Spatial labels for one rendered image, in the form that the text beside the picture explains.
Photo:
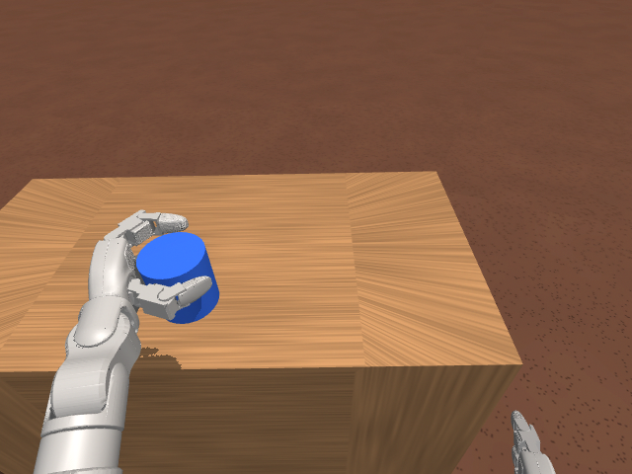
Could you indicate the right robot hand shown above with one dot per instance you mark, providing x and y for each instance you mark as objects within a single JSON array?
[{"x": 526, "y": 454}]

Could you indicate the left robot arm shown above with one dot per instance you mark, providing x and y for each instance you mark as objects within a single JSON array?
[{"x": 85, "y": 413}]

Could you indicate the left robot hand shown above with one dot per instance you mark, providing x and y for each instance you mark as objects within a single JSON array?
[{"x": 113, "y": 270}]

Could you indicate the can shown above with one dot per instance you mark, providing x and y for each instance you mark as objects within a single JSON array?
[{"x": 178, "y": 257}]

